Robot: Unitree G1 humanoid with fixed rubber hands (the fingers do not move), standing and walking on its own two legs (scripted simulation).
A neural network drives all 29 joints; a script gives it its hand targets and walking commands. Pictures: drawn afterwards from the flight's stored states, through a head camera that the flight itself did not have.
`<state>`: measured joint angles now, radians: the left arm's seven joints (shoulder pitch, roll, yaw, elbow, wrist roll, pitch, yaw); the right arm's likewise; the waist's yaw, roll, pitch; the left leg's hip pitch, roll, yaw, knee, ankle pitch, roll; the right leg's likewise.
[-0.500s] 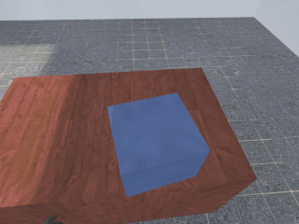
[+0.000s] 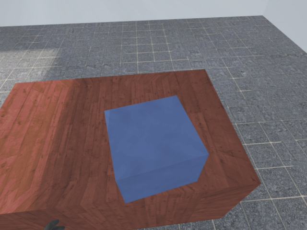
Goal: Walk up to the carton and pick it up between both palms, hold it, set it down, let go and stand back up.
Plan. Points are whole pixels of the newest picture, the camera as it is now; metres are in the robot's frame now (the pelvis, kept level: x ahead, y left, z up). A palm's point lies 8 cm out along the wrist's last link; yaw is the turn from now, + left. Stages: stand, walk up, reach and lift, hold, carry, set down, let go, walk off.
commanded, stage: walk up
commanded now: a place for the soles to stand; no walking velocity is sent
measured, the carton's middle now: (152, 147) +0.41 +0.04 -0.10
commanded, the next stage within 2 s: reach and lift in 1.68 s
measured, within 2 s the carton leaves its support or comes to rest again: neither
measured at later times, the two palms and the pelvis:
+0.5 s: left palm out of the picture +0.10 +0.28 -0.10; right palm out of the picture +0.04 -0.36 -0.10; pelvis +0.00 -0.03 +0.00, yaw +0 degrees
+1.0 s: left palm out of the picture +0.09 +0.28 -0.11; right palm out of the picture +0.07 -0.36 -0.09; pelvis +0.01 -0.03 +0.00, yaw +1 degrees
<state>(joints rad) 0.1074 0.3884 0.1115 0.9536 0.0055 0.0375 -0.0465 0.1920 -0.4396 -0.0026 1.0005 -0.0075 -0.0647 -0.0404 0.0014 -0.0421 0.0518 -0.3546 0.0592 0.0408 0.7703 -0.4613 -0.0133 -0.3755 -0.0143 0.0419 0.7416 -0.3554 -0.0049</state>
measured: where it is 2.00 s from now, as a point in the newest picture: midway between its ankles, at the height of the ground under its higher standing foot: outside the picture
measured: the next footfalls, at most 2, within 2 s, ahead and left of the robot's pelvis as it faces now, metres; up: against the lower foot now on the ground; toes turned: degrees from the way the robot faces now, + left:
left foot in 0.68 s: +0.06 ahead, +0.11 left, +0.00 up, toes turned +2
